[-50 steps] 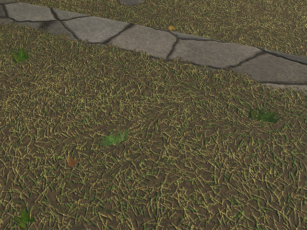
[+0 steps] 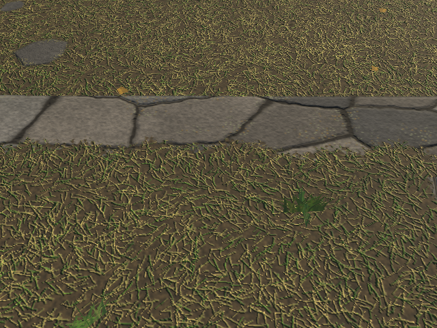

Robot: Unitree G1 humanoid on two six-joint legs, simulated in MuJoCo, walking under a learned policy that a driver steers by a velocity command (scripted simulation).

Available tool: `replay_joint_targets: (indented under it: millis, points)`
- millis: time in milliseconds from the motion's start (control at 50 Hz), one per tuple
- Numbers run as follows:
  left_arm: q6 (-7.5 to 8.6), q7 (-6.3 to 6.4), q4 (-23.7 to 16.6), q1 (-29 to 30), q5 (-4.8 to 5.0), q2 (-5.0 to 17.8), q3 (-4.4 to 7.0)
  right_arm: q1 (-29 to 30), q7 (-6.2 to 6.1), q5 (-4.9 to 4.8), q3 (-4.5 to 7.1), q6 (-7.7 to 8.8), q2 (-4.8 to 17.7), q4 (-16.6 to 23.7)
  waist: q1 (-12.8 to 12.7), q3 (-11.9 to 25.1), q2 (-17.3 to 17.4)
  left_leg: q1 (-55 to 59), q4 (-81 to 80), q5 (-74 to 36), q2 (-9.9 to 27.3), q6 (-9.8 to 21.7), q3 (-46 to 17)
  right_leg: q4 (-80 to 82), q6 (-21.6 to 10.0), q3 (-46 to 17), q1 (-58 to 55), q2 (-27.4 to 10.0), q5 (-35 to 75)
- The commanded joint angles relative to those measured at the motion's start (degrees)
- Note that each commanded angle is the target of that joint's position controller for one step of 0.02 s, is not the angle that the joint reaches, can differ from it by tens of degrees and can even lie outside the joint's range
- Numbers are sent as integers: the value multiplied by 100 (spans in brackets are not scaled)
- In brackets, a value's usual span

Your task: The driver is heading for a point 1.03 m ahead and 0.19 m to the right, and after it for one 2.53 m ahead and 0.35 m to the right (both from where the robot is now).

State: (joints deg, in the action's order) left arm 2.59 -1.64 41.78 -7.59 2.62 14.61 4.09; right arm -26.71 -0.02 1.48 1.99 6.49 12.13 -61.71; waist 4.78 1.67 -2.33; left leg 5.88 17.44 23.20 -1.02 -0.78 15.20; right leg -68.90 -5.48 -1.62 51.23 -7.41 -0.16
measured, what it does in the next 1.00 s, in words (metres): walks ahead, turning right: right foot, then left foot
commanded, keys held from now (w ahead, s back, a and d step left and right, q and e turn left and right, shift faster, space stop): w+e+shift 0.52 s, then w+shift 0.10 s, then w+q+shift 0.38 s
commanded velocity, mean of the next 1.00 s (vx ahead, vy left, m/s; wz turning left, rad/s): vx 0.98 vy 0.00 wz -0.50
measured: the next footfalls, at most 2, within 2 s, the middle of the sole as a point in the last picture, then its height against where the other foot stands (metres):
right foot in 0.18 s outside the picture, level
left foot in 0.60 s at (229, 262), level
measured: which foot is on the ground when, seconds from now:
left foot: down 0.00-0.18, up 0.20-0.58, down 0.60-1.00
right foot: up 0.00-0.16, down 0.18-0.62, up 0.64-1.00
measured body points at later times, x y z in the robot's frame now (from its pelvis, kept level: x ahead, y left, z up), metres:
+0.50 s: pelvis +0.41 -0.06 +0.01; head +0.42 -0.09 +0.46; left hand +0.53 +0.17 -0.10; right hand +0.57 -0.37 -0.03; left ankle +0.70 +0.03 -0.66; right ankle +0.29 -0.08 -0.72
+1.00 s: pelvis +0.78 -0.24 +0.00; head +0.79 -0.25 +0.45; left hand +1.13 -0.24 -0.01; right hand +0.58 -0.42 -0.13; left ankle +0.73 -0.04 -0.72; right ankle +0.83 -0.43 -0.72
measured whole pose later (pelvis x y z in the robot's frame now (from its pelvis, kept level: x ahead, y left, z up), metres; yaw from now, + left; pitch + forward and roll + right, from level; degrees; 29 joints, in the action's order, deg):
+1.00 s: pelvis +0.78 -0.24 +0.00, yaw -27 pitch +1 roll +1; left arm 8.5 -1.4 31.8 3.3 1.0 12.9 -0.2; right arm -35.0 0.3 -2.6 3.2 4.3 13.3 -46.3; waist 9.1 0.6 -0.3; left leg 0.3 24.8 26.0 -2.0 0.6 -12.8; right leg -30.5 -0.9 -5.5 27.7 -0.9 -5.6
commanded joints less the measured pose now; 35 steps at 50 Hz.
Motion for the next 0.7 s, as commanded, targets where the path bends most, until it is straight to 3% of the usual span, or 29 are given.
replay_joint_targets:
  millis: [20,40,60,100,120,140,160,180,200,220,240,260,280,300,340,400,420,460,500,540,560,580,600,620,640,660,680,700]
  points:
    - [61,-153,-607,629,-12,-12,-90,527,-142,0,90,99,788,578,-227,-1353,129,-786,-1145,-2663,1505,289,-286,993,-91,275,323,-20,497]
    - [97,-229,-734,867,-17,-37,-112,440,-173,-27,106,75,898,615,-202,-1357,125,-599,-1067,-3202,1511,199,-118,1417,-181,510,171,38,509]
    - [130,-301,-813,938,-16,-6,-105,526,-202,-33,122,44,1040,716,-318,-1272,191,-571,-868,-4447,1439,92,164,1872,-306,834,-358,230,455]
    - [146,-397,-933,903,36,245,-3,301,-308,-15,214,-46,1437,865,-541,-786,639,-270,-18,-7646,1539,71,310,1998,-416,1476,-1465,792,104]
    - [104,-405,-883,439,85,426,83,366,-357,-28,271,-126,1637,949,-912,-483,959,-164,682,-8823,1674,134,297,1937,-478,1563,-2069,987,-225]
    - [33,-378,-673,-543,102,785,248,656,-353,-34,323,-186,1784,1106,-1496,-4,1240,-351,1821,-9550,1784,269,200,1868,-640,1471,-3190,1115,-658]
    - [-45,-288,-264,-2002,60,1369,520,1038,-268,-81,354,-176,1802,1327,-2139,626,1267,-1051,3420,-9180,1682,430,-40,2351,-900,1067,-5039,1154,-806]
    - [-111,-117,102,-2738,94,1462,612,1325,-151,-156,290,-88,1414,1415,-2328,466,475,-2470,5862,-4506,823,268,-97,3207,-1099,313,-6344,879,-675]
    - [-85,-121,17,-2128,-146,1594,499,920,-29,-55,-16,235,237,1817,-1078,344,-1608,-4707,7935,1009,-97,254,-1015,3183,-1585,-1956,-7171,243,-681]
    - [78,-152,-200,-1989,-329,1128,322,948,52,-315,-78,556,316,2344,-928,1451,-1437,-5780,8238,753,-186,542,-2324,4760,-2311,-4590,-7612,-624,-3417]
    - [212,-178,-127,-2206,-305,755,261,1756,51,-462,34,672,811,2540,-1145,820,-391,-5964,7816,181,44,717,-2421,5582,-1908,-4814,-6986,-660,-3772]
    - [306,-220,-120,-1861,-241,674,207,1816,37,-473,58,649,810,2623,-723,150,554,-5885,7233,-240,226,702,-2357,5700,-1705,-4442,-5938,-625,-3491]
    - [364,-236,-216,-1364,-205,606,156,1545,16,-330,49,544,725,2480,-350,-83,1098,-5405,6835,-516,472,583,-2441,5622,-1574,-4002,-4931,-416,-3215]
    - [382,-178,-335,-969,-224,676,168,1269,18,-233,74,412,719,2428,-58,-249,1016,-4957,6433,-673,619,396,-2497,5649,-1528,-3583,-4074,-111,-2964]
    - [363,-54,-399,-681,-175,546,94,1244,-31,-165,150,187,874,2471,116,-540,850,-4526,5656,-730,829,89,-2314,5775,-1374,-2677,-3034,331,-2409]
    - [367,185,-376,-945,-121,573,93,2534,-107,65,64,175,693,3005,-330,-845,478,-3736,3660,-2182,618,-216,-1817,5688,-1246,-1722,-2001,890,-1025]
    - [332,229,-325,-1059,-108,616,112,2830,-102,58,29,184,523,3112,-493,-761,320,-3388,2969,-2711,461,-242,-1723,5529,-1080,-1527,-1954,1060,-906]
    - [291,219,-239,-1352,-54,744,172,3251,-77,-115,31,194,446,3316,-829,-576,43,-2884,1946,-3080,120,-294,-1587,5414,-876,-1630,-2139,1056,-1152]
    - [280,215,-167,-1517,36,688,184,3389,-51,-316,159,217,696,3456,-936,-417,-293,-2785,1298,-3006,16,-320,-1879,5121,-792,-2100,-2870,889,-1486]
    - [242,265,-110,-1525,25,620,202,3354,-14,-415,280,270,966,3478,-860,-375,-532,-2989,958,-2697,86,-236,-2017,4688,-718,-2377,-3872,620,-1043]
    - [208,281,-86,-1510,-30,635,224,3040,3,-414,367,310,1124,3408,-683,-198,-643,-2820,970,-2468,81,-106,-1925,4288,-662,-2379,-4333,497,-59]
    - [174,245,-99,-1408,-130,654,215,2189,6,-402,502,345,1343,3219,-217,323,-684,-2032,1011,-2256,29,113,-1745,3411,-516,-2159,-4630,572,1292]
    - [178,160,-263,-1068,-304,543,120,886,-14,-360,544,319,1465,2995,463,1189,-793,-358,1555,-1874,424,398,-1942,1968,-322,-1894,-4022,652,1695]
    - [210,104,-341,-1911,-243,-175,-56,-143,-18,-134,584,288,1786,2751,214,2327,950,2000,1329,123,1715,1257,-4409,-369,-40,-1427,-2126,1208,-447]
    - [259,103,-310,-2415,120,-159,-205,-384,148,-107,592,292,1763,2433,30,2551,3101,2510,-84,2598,2489,1799,-7291,-1530,92,-1125,-713,1337,-2801]
    - [246,137,-350,-1667,179,313,-149,-32,119,-173,455,206,1094,2537,251,1322,2232,1875,-267,2986,2193,1594,-6941,-1818,24,-994,-31,944,-2448]
    - [289,110,-524,-823,24,485,-159,130,93,-156,398,104,916,2420,310,587,1117,1007,-246,1965,1873,1443,-5924,-1726,-12,-755,-39,816,-2215]
    - [372,111,-724,-117,-183,421,-179,166,135,-116,386,67,987,2331,258,99,294,123,-272,840,1517,1368,-5223,-1309,-62,-581,-288,695,-2125]
Keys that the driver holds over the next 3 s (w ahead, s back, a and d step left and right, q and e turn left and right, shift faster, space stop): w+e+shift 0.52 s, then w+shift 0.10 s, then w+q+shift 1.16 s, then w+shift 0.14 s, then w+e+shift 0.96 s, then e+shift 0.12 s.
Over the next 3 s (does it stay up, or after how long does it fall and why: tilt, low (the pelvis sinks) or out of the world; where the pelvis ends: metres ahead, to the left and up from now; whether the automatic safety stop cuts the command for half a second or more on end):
stays up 2.39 -0.27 0.01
